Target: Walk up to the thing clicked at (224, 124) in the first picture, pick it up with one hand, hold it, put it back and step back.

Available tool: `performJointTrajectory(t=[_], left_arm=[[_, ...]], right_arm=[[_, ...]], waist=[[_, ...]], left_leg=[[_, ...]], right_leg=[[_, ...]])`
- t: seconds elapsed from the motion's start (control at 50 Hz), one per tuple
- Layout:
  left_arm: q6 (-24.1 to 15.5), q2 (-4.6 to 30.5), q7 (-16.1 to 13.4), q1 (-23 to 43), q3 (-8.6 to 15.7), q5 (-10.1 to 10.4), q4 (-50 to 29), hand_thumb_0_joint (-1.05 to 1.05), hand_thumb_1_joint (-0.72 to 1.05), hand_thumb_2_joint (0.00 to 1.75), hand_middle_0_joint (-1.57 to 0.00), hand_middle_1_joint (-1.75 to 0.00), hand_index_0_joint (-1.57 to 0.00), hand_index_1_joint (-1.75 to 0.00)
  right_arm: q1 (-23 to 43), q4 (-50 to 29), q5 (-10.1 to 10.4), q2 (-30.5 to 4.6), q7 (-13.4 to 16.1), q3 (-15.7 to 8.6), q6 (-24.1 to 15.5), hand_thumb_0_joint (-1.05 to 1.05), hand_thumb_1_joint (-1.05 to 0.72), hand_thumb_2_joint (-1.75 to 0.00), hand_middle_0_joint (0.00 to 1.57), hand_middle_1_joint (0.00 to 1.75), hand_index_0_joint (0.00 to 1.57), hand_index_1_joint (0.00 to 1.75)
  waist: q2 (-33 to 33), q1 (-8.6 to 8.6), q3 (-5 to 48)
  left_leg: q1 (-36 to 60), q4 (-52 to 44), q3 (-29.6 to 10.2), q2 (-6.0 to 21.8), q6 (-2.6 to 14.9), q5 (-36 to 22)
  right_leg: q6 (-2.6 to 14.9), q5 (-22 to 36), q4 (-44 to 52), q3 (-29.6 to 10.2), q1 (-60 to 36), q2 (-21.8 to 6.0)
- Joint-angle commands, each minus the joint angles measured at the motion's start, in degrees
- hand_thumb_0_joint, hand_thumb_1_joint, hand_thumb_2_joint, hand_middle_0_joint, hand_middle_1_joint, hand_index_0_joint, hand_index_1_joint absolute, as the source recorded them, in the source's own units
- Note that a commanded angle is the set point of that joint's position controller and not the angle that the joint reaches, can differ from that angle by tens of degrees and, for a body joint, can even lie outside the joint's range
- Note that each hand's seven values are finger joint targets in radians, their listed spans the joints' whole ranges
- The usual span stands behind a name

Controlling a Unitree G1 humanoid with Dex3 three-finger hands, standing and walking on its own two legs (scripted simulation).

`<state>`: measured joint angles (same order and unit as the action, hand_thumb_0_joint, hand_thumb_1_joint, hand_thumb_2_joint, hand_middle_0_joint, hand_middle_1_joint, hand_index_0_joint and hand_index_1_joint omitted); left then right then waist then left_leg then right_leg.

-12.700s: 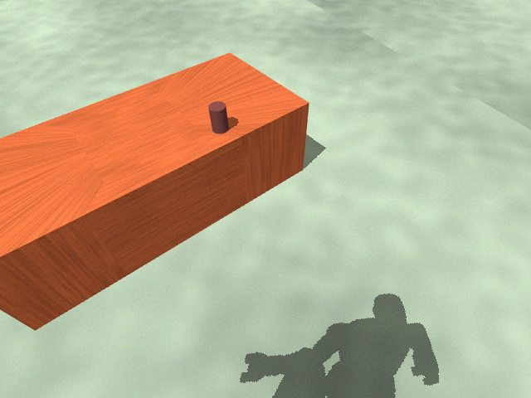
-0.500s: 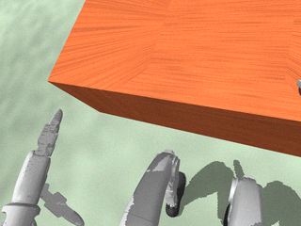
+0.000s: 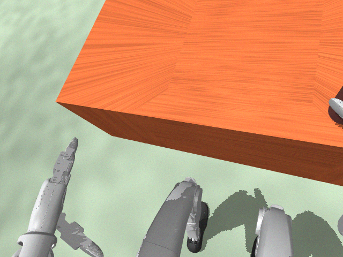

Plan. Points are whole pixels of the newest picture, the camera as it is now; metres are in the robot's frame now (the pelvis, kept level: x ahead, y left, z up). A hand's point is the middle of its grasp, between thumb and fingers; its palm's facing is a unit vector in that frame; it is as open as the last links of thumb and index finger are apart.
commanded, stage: settle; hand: right
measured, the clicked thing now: out of the picture +0.51 -0.23 -0.06
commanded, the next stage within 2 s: lift in 0.54 s
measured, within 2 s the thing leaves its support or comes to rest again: neither
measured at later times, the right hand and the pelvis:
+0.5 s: hand out of the picture +0.51 -0.23 +0.00, palm faces +0.24 +0.97 +0.00, open 9.7 cm; pelvis +0.02 +0.00 +0.03, yaw +0 degrees
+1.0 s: hand out of the picture +0.50 -0.23 +0.04, palm faces +0.25 +0.97 -0.01, open 9.7 cm; pelvis +0.03 +0.00 +0.06, yaw -1 degrees
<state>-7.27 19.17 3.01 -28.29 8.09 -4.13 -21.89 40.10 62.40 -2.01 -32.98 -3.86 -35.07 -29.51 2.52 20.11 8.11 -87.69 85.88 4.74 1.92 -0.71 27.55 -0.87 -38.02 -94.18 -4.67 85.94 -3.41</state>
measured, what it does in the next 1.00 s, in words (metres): rises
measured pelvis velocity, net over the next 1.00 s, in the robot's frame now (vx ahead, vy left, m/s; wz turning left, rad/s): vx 0.03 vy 0.00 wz -0.01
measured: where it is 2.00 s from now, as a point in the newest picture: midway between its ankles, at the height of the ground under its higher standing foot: (225, 253)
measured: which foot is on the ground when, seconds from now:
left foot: down 0.00-1.00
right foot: down 0.00-1.00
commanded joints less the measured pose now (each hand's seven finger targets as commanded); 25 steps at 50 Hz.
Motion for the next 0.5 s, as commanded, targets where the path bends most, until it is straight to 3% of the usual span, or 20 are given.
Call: performJointTrajectory(t=[0.0,0.02,0.08,0.12,0.18,0.22,0.24,0.3,0.34,0.36,0.4,0.42,0.46,0.48], left_arm=[[-2.51,9.91,-1.93,-2.50,8.13,0.47,-8.97,0.00,-0.57,0.07,-0.05,-0.04,-0.05,-0.06],[-2.35,9.92,-1.92,-2.78,7.94,0.31,-8.20,0.00,-0.56,0.06,-0.05,-0.05,-0.05,-0.05],[-2.29,8.80,-1.93,-3.28,7.04,0.20,-6.90,0.00,-0.56,0.06,-0.05,-0.05,-0.05,-0.05],[-2.57,10.42,-2.35,-1.79,8.30,0.28,-8.97,0.00,-0.56,0.06,-0.05,-0.05,-0.05,-0.05],[-2.15,8.25,-2.03,-4.07,6.92,0.22,-4.85,0.00,-0.56,0.06,-0.05,-0.05,-0.04,-0.05],[-2.40,10.31,-2.29,-2.08,7.87,0.28,-8.78,0.00,-0.57,0.07,-0.05,-0.05,-0.04,-0.05],[-2.25,10.60,-2.33,-2.34,8.37,0.18,-8.39,0.00,-0.56,0.06,-0.05,-0.05,-0.04,-0.05],[-1.81,7.78,-1.98,-4.11,6.61,0.28,-2.75,0.00,-0.57,0.07,-0.05,-0.05,-0.04,-0.05],[-2.12,10.29,-2.45,-0.94,8.02,0.21,-7.02,0.00,-0.56,0.06,-0.05,-0.05,-0.04,-0.05],[-1.97,10.79,-2.40,-1.49,8.08,0.05,-7.53,0.00,-0.56,0.06,-0.05,-0.04,-0.04,-0.05],[-1.43,7.39,-1.91,-4.07,5.84,-0.16,-2.85,0.00,-0.57,0.07,-0.05,-0.05,-0.04,-0.06],[-1.42,7.02,-1.93,-3.66,5.47,-0.04,-1.83,0.00,-0.56,0.06,-0.05,-0.05,-0.04,-0.05],[-1.63,9.41,-2.39,-1.20,6.76,-0.10,-5.94,0.00,-0.56,0.06,-0.05,-0.04,-0.04,-0.05],[-1.24,9.31,-2.29,-2.68,7.08,-0.34,-4.07,0.00,-0.56,0.06,-0.05,-0.04,-0.04,-0.05]], right_arm=[[22.28,-11.74,1.56,-13.79,-0.07,0.41,-5.46,0.00,-0.19,-1.22,1.26,1.36,1.30,1.36],[21.94,-11.06,1.35,-15.38,0.11,-0.47,-5.46,0.00,-0.20,-1.24,1.27,1.37,1.31,1.38],[23.71,-10.70,1.66,-13.09,-0.71,1.19,-5.86,0.00,-0.21,-1.24,1.25,1.36,1.29,1.36],[23.38,-11.05,1.73,-15.36,-0.62,-0.23,-5.78,0.00,-0.22,-1.23,1.23,1.35,1.27,1.35],[22.72,-9.55,2.14,-12.71,-1.16,0.93,-5.72,0.00,-0.23,-1.24,1.22,1.35,1.26,1.35],[23.72,-13.06,1.93,-15.64,-0.89,-0.62,-5.97,0.00,-0.24,-1.23,1.22,1.34,1.27,1.34],[24.90,-13.41,1.60,-16.17,-0.95,-0.20,-6.04,0.00,-0.22,-1.22,1.22,1.34,1.26,1.34],[23.38,-9.46,2.31,-11.20,-1.40,1.90,-5.62,0.00,-0.25,-1.22,1.21,1.33,1.25,1.33],[25.61,-14.62,1.90,-16.47,-0.65,-0.53,-6.25,0.00,-0.26,-1.22,1.22,1.33,1.26,1.33],[24.98,-14.15,1.77,-16.10,-0.51,-0.39,-6.19,0.00,-0.23,-1.22,1.21,1.33,1.25,1.33],[23.31,-10.28,2.11,-10.93,-0.86,2.30,-5.99,0.00,-0.26,-1.25,1.21,1.35,1.25,1.35],[23.28,-9.94,2.46,-10.40,-0.87,2.13,-6.10,0.00,-0.28,-1.25,1.21,1.35,1.25,1.35],[24.78,-15.45,1.83,-16.78,-0.18,-0.66,-6.62,0.00,-0.27,-1.25,1.22,1.36,1.26,1.36],[24.68,-13.40,1.54,-15.99,-0.12,0.00,-6.44,0.00,-0.26,-1.26,1.23,1.36,1.27,1.36]], waist=[[-19.01,-1.18,30.62],[-19.16,-2.24,31.37],[-18.55,-1.38,29.86],[-17.85,-1.59,32.28],[-19.05,-1.81,30.33],[-19.49,-2.55,35.72],[-20.86,-2.34,35.94],[-19.48,-1.96,30.19],[-21.40,-2.73,35.60],[-20.91,-2.80,36.53],[-20.85,-2.18,30.50],[-19.94,-2.41,30.11],[-21.51,-3.71,36.40],[-21.94,-3.19,35.41]], left_leg=[[22.57,-9.65,-1.61,-3.00,2.35,-8.37],[23.61,-9.96,-2.00,-2.99,2.34,-8.81],[24.17,-10.81,-2.29,-2.91,2.31,-8.56],[26.34,-11.18,-2.20,-2.79,2.15,-9.94],[25.26,-11.18,-1.83,-3.01,2.35,-11.84],[26.84,-10.83,-1.31,-3.15,2.41,-13.46],[27.24,-11.16,-1.49,-3.07,2.43,-14.00],[25.04,-11.98,-1.43,-3.16,2.42,-13.01],[26.53,-11.81,-1.49,-3.06,2.43,-13.58],[27.37,-12.03,-1.24,-3.14,2.42,-13.58],[26.21,-12.85,-1.32,-3.24,2.47,-13.02],[26.46,-12.97,-1.31,-3.27,2.43,-13.42],[28.50,-12.79,-1.77,-3.18,2.37,-15.52],[29.23,-13.08,-1.84,-3.17,2.30,-15.74]], right_leg=[[0.60,14.19,16.43,0.49,-21.56,1.92],[0.68,14.53,16.59,0.71,-21.37,1.99],[0.83,13.65,17.23,0.72,-20.14,2.03],[0.82,15.45,17.30,0.60,-22.18,1.86],[0.68,18.26,17.66,0.74,-22.84,1.95],[0.40,21.26,18.26,0.37,-26.90,1.76],[0.37,21.95,18.24,0.56,-27.94,1.80],[0.53,20.62,18.65,0.61,-25.15,1.96],[0.20,22.13,19.02,0.44,-29.45,1.63],[0.14,22.47,19.44,0.33,-30.65,1.55],[0.26,21.36,19.88,0.58,-27.69,1.72],[0.35,21.76,19.84,0.55,-26.89,1.84],[0.31,24.74,19.42,0.68,-30.97,1.52],[0.24,24.64,19.60,0.97,-30.98,1.67]])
